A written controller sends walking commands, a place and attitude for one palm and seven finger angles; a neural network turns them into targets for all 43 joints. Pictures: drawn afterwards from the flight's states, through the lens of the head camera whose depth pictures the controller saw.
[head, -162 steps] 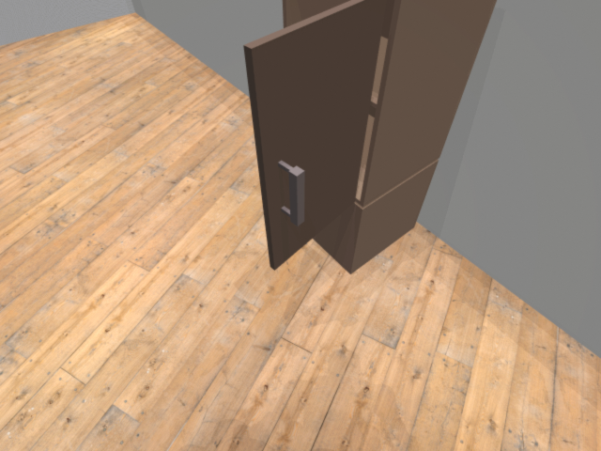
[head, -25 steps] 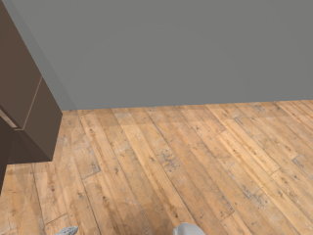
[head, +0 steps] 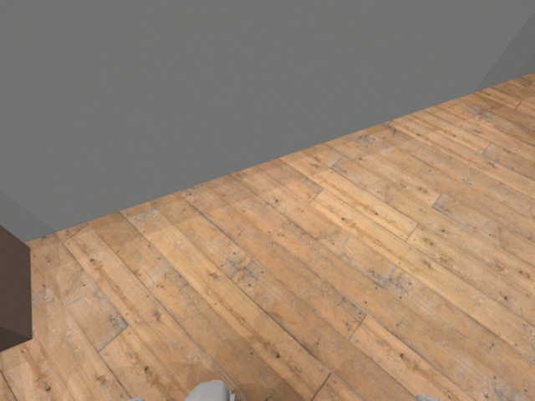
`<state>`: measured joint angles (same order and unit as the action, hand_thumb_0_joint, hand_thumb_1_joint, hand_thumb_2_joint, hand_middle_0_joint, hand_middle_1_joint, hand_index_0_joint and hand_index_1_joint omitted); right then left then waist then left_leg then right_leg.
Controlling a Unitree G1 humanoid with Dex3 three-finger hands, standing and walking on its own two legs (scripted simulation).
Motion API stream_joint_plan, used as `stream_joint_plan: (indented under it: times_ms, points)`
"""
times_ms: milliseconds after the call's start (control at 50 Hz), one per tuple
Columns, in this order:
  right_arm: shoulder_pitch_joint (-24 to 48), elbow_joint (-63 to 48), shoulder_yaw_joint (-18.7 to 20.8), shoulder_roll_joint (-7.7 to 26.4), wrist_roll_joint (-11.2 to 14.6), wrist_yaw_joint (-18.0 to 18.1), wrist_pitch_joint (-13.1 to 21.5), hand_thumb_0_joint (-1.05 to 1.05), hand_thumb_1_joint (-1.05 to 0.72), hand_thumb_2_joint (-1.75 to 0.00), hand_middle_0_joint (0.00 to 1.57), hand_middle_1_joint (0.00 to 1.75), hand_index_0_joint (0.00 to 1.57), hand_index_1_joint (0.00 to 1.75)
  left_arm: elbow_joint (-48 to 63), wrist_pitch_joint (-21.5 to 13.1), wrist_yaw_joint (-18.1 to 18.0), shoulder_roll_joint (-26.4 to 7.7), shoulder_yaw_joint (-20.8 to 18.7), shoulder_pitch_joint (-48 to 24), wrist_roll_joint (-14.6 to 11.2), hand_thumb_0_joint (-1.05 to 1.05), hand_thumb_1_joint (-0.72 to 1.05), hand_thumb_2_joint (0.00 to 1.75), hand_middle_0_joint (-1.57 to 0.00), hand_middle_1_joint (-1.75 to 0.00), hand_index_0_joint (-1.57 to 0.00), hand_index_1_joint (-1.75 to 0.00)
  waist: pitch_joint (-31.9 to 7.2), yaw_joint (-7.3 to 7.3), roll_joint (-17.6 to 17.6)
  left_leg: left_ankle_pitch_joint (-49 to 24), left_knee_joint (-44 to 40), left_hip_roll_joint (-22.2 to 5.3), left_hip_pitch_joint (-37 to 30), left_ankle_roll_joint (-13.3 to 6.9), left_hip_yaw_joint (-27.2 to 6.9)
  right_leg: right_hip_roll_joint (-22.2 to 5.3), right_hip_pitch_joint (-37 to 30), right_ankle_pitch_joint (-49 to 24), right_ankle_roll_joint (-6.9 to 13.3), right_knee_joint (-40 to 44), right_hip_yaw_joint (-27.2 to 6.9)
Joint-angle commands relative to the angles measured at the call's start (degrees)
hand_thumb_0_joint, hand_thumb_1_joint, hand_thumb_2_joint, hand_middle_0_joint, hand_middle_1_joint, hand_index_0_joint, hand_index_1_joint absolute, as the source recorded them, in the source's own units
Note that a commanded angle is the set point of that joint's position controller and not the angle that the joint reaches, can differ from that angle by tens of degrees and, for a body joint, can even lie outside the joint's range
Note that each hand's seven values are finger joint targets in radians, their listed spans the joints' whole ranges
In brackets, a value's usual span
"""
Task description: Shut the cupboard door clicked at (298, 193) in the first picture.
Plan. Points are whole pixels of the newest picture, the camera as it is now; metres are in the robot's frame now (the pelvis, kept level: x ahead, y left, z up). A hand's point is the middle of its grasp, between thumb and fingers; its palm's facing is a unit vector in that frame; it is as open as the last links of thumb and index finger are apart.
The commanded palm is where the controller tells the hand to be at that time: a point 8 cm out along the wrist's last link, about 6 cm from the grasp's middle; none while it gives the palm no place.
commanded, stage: walk around to get in front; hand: left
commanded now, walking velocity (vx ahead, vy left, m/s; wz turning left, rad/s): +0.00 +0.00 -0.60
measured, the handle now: out of the picture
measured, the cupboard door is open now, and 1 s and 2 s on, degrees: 98 98 98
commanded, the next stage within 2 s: walk to a spot facing it in 1.90 s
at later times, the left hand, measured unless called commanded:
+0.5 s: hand (192, 364) +0.19 +0.15 -0.16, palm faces -0.29 -0.91 -0.28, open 7.4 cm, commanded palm none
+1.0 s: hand (249, 301) +0.31 +0.06 -0.16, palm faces -0.57 -0.80 -0.16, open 7.4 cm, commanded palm none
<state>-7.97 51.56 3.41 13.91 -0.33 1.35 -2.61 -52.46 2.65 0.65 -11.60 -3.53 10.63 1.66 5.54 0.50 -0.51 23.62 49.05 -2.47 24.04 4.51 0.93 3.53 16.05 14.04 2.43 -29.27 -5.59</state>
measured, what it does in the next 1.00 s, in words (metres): walks ahead, turning right: left foot, then right foot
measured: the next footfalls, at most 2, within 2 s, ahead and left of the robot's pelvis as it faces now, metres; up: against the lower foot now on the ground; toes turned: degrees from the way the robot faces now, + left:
left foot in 0.10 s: +0.05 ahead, +0.14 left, +0.00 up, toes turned -2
right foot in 0.44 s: +0.02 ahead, -0.14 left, +0.00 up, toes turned -19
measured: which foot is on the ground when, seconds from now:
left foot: up 0.00-0.08, down 0.10-0.42, up 0.44-0.78, down 0.80-1.00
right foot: down 0.00-0.10, up 0.12-0.42, down 0.44-0.80, up 0.82-1.00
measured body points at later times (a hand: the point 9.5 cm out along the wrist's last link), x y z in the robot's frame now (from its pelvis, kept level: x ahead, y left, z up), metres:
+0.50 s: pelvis +0.02 -0.02 -0.02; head +0.07 -0.06 +0.43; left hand +0.20 +0.20 -0.14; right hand -0.02 -0.29 -0.17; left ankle +0.01 +0.13 -0.70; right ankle -0.01 -0.12 -0.74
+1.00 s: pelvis +0.12 -0.06 +0.01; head +0.18 -0.07 +0.45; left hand +0.34 +0.10 -0.15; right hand -0.02 -0.26 -0.13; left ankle +0.13 +0.08 -0.74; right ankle +0.05 -0.17 -0.65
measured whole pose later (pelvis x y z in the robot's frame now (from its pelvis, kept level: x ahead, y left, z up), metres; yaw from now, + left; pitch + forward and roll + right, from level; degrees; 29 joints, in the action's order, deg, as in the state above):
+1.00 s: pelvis +0.12 -0.06 +0.01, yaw -36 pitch +2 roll -2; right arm -20.3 53.8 0.3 10.4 -2.0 1.4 3.8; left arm -53.6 2.1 3.9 -14.1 -5.1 9.6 2.2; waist 3.6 -0.3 -1.7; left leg 17.8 22.6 -6.2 6.5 1.6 10.6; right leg -2.3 33.8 16.9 -0.5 -63.5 2.2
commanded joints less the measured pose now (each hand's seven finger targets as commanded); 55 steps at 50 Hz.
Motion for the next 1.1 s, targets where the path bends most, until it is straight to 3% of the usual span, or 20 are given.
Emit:
stream_joint_plan:
  times_ms: [0, 40, 60, 80, 200, 300, 360, 380, 400, 420, 500, 660, 720, 740, 760, 780, 800, 840, 900, 1080]
  points:
    - [-3.68, -3.43, 0.79, 4.14, 0.31, 0.89, 2.06, 0.00, -0.90, -0.90, 0.20, 0.30, 0.20, 0.30, 4.11, -1.17, -0.98, -12.92, -3.78, -0.72, -0.37, 0.00, 0.90, 0.90, -0.20, -0.30, -0.20, -0.30, -8.50, -0.77, -8.17, -3.01, -12.84, 1.54, -5.31, -1.09, -0.31, -13.49, -4.48, -18.68, 7.32, 5.73, -17.45]
    - [-7.57, -2.32, 0.99, 5.85, 0.18, 1.31, 2.84, 0.00, -0.90, -0.90, 0.20, 0.30, 0.20, 0.30, 4.64, -0.82, -0.89, -10.48, -3.26, -2.14, -0.83, 0.00, 0.90, 0.90, -0.20, -0.30, -0.20, -0.30, -9.25, -2.80, -3.21, -9.08, -26.84, -2.25, -17.50, -2.75, -3.76, -8.84, 5.11, -11.03, 2.69, 0.72, -14.63]
    - [-8.54, -2.59, 1.74, 11.26, -0.87, 1.53, 3.45, 0.00, -0.90, -0.90, 0.20, 0.30, 0.20, 0.30, 5.77, -0.62, -0.38, -6.87, -2.61, -0.52, -1.39, 0.00, 0.90, 0.90, -0.20, -0.30, -0.20, -0.30, -9.21, -2.71, 12.75, -11.46, -32.60, -15.69, -23.89, -7.61, -17.64, -0.46, 15.25, 4.72, -0.75, -8.84, -6.40]
    - [-9.79, -3.60, 2.11, 14.10, -1.26, 1.77, 3.18, 0.00, -0.90, -0.90, 0.20, 0.30, 0.20, 0.30, 7.08, -0.82, 0.23, -7.23, -2.37, -1.67, -0.97, 0.00, 0.90, 0.90, -0.20, -0.30, -0.20, -0.30, -8.28, -3.21, 16.85, -17.96, -35.06, -26.69, -20.84, -14.00, -25.50, 0.53, 17.74, 21.61, -3.23, -23.23, 2.38]
    - [-5.24, -4.19, 0.63, 8.62, -1.58, 1.83, 3.43, 0.00, -0.90, -0.90, 0.20, 0.30, 0.20, 0.30, 5.05, 0.06, 1.74, -5.92, -2.37, -2.63, -0.47, 0.00, 0.90, 0.90, -0.20, -0.30, -0.20, -0.30, -7.02, -0.56, 10.94, -41.11, -27.48, -15.18, -19.83, -11.00, -1.35, -4.42, 16.16, 12.22, -5.81, -32.31, 6.19]
    - [-9.84, -1.99, 1.86, 10.48, -1.50, 1.15, 2.87, 0.00, -0.90, -0.90, 0.20, 0.30, 0.20, 0.30, 5.99, -0.63, 1.99, -4.98, -1.53, -6.48, -0.53, 0.00, 0.90, 0.90, -0.20, -0.30, -0.20, -0.30, -8.55, -3.57, 13.67, -46.24, -23.08, -16.02, -22.74, -10.16, 3.12, -3.16, 8.51, 11.39, -4.29, -15.14, 11.41]
    - [-7.47, -2.47, 2.31, 11.40, -1.10, 0.70, 2.50, 0.00, -0.90, -0.90, 0.20, 0.30, 0.20, 0.30, 4.89, -1.08, 1.75, -6.60, -1.83, -1.76, -0.51, 0.00, 0.90, 0.90, -0.20, -0.30, -0.20, -0.30, -8.87, -0.44, 12.21, -39.80, -16.95, -15.86, -17.65, -6.96, 5.65, -2.51, -2.54, 0.97, -2.63, -0.94, 12.51]
    - [-6.48, -3.10, 2.31, 10.70, -0.59, 0.43, 2.48, 0.00, -0.90, -0.90, 0.20, 0.30, 0.20, 0.30, 3.33, -1.54, 1.39, -9.56, -2.50, 3.02, -0.28, 0.00, 0.90, 0.90, -0.20, -0.30, -0.20, -0.30, -10.77, 2.14, 6.08, -32.47, -8.88, -13.75, -10.14, -4.21, 7.67, -5.74, -13.60, -10.41, -0.94, 5.21, 8.45]
    - [-4.31, -5.60, 1.21, 5.84, 0.01, 0.10, 2.37, 0.00, -0.90, -0.90, 0.20, 0.30, 0.20, 0.30, 1.93, -2.06, 0.36, -16.72, -4.03, 7.56, 0.30, 0.00, 0.90, 0.90, -0.20, -0.30, -0.20, -0.30, -11.82, 4.43, -15.20, -0.17, 4.80, -5.11, 6.68, -0.39, 12.33, -21.47, -24.57, -31.63, 5.02, 7.75, -12.06]
    - [-1.58, -6.92, 0.61, 6.54, 0.06, 0.68, 1.61, 0.00, -0.90, -0.90, 0.20, 0.30, 0.20, 0.30, 1.19, -1.88, -0.34, -18.70, -4.06, 9.95, -0.82, 0.00, 0.90, 0.90, -0.20, -0.30, -0.20, -0.30, -11.19, 6.15, -16.12, 15.73, 13.61, -2.76, 9.80, -0.03, 4.07, -27.71, -19.54, -39.71, 10.94, 7.72, -16.89]
    - [-0.91, -4.39, 0.66, 5.38, -0.53, 0.31, 1.00, 0.00, -0.90, -0.90, 0.20, 0.30, 0.20, 0.30, 4.19, -1.57, -1.39, -12.52, -3.17, 0.19, -0.48, 0.00, 0.90, 0.90, -0.20, -0.30, -0.20, -0.30, -7.69, 1.31, -10.28, 3.27, 16.07, -4.17, 9.22, 0.50, -0.42, -18.02, -10.07, -19.30, 9.20, 8.58, -10.33]
    - [-0.68, -5.44, 0.99, 4.72, -0.75, -1.41, 2.92, 0.00, -0.90, -0.90, 0.20, 0.30, 0.20, 0.30, 3.82, -2.92, 0.10, -14.12, -3.68, 0.88, -0.01, 0.00, 0.90, 0.90, -0.20, -0.30, -0.20, -0.30, -4.13, 1.28, -8.72, 0.45, -4.02, -0.18, 1.53, -0.43, 2.15, -15.29, -3.25, 14.82, 9.82, 14.97, -16.43]
    - [-7.21, -3.64, 0.81, 4.65, -0.69, -0.89, 4.35, 0.00, -0.90, -0.90, 0.20, 0.30, 0.20, 0.30, 4.09, -3.02, 0.52, -12.99, -3.74, -1.92, -0.36, 0.00, 0.90, 0.90, -0.20, -0.30, -0.20, -0.30, -4.20, -2.62, -7.01, -5.38, -18.07, 1.63, -12.97, -1.05, 3.81, -11.76, 4.98, 15.85, 7.29, 10.10, -14.91]
    - [-12.14, -1.91, 1.16, 6.05, -0.69, -0.37, 4.88, 0.00, -0.90, -0.90, 0.20, 0.30, 0.20, 0.30, 4.53, -3.00, 0.67, -10.58, -3.18, -2.88, -0.39, 0.00, 0.90, 0.90, -0.20, -0.30, -0.20, -0.30, -5.10, -4.96, -2.27, -4.01, -25.35, -0.44, -22.95, -1.78, 1.65, -8.27, 12.22, 16.82, 4.71, 4.03, -12.17]
    - [-18.13, -0.44, 2.19, 11.78, -1.83, 0.27, 5.43, 0.00, -0.90, -0.90, 0.20, 0.30, 0.20, 0.30, 5.92, -2.77, 1.19, -5.97, -2.21, -2.71, -0.96, 0.00, 0.90, 0.90, -0.20, -0.30, -0.20, -0.30, -6.61, -7.35, 14.21, 11.14, -33.81, -14.23, -30.71, -5.86, -15.95, -0.19, 22.92, 20.03, 1.18, -12.20, -3.45]
    - [-22.42, -0.38, 2.59, 15.72, -2.36, 0.87, 5.53, 0.00, -0.90, -0.90, 0.20, 0.30, 0.20, 0.30, 8.81, -3.08, 1.61, -5.37, -1.95, -6.11, -0.88, 0.00, 0.90, 0.90, -0.20, -0.30, -0.20, -0.30, -5.19, -8.57, 18.29, 19.01, -41.09, -28.49, -29.03, -12.27, -32.72, -0.06, 29.66, 22.19, -1.13, -27.46, 3.51]
    - [-20.61, -1.03, 2.26, 15.00, -2.27, 0.67, 5.62, 0.00, -0.90, -0.90, 0.20, 0.30, 0.20, 0.30, 9.24, -3.63, 2.40, -6.96, -2.63, -8.57, 0.01, 0.00, 0.90, 0.90, -0.20, -0.30, -0.20, -0.30, -2.40, -7.65, 8.83, 18.82, -42.51, -29.23, -22.07, -14.85, -33.85, -4.61, 29.36, 17.61, -0.80, -34.81, 0.78]
    - [-14.02, -2.30, 0.36, 9.23, -1.96, 0.55, 6.26, 0.00, -0.90, -0.90, 0.20, 0.30, 0.20, 0.30, 6.28, -3.64, 3.08, -6.54, -2.83, -5.35, 0.64, 0.00, 0.90, 0.90, -0.20, -0.30, -0.20, -0.30, -1.07, -3.12, 10.63, 2.74, -39.40, -21.69, -19.76, -10.74, -18.93, -7.33, 28.76, 7.84, -1.89, -41.04, 2.62]
    - [-17.09, 0.16, -0.62, 6.18, -1.55, 0.90, 7.30, 0.00, -0.90, -0.90, 0.20, 0.30, 0.20, 0.30, 5.03, -3.00, 3.54, -3.16, -1.37, -5.77, 0.26, 0.00, 0.90, 0.90, -0.20, -0.30, -0.20, -0.30, -4.01, -2.90, 8.94, -30.83, -33.59, -15.92, -26.49, -7.54, -1.12, -7.05, 28.03, 2.62, -3.03, -38.34, 6.41]
    - [-19.96, 4.11, -0.09, 7.09, -1.74, 0.26, 6.53, 0.00, -0.90, -0.90, 0.20, 0.30, 0.20, 0.30, 5.40, -2.81, 3.74, -2.70, -0.39, -11.99, -0.09, 0.00, 0.90, 0.90, -0.20, -0.30, -0.20, -0.30, -2.33, -2.80, 10.45, -43.92, -28.99, -17.48, -23.27, -8.14, 11.50, -3.97, 10.90, 1.19, 0.36, -11.43, 14.89]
